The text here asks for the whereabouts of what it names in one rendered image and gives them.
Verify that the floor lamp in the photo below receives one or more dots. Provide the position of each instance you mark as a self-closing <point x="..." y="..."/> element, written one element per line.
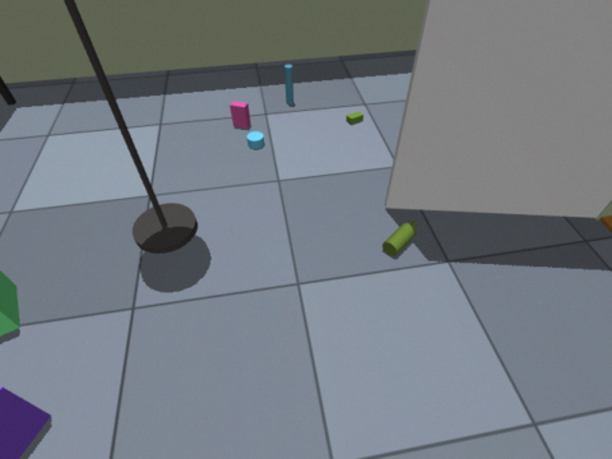
<point x="163" y="228"/>

